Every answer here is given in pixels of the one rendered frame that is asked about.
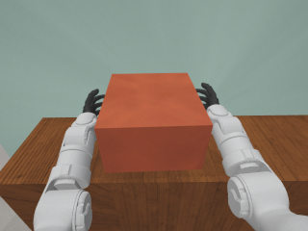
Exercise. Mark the right robot forearm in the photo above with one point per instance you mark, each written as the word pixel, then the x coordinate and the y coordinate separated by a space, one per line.
pixel 238 154

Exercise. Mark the robot right hand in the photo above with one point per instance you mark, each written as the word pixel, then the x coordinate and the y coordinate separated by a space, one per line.
pixel 210 97

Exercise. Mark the pedestal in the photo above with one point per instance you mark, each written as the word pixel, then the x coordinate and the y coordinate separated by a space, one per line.
pixel 162 200

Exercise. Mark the robot right upper arm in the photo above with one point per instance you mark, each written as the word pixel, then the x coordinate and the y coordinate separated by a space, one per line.
pixel 260 199

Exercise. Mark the carton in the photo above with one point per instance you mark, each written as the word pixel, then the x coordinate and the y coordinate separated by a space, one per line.
pixel 152 122

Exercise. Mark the robot left hand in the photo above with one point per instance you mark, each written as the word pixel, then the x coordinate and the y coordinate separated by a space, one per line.
pixel 90 105

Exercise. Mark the robot left upper arm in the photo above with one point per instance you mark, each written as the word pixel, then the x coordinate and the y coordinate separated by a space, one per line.
pixel 64 210

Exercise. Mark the left robot forearm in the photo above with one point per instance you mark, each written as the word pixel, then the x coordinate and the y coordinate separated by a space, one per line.
pixel 72 171

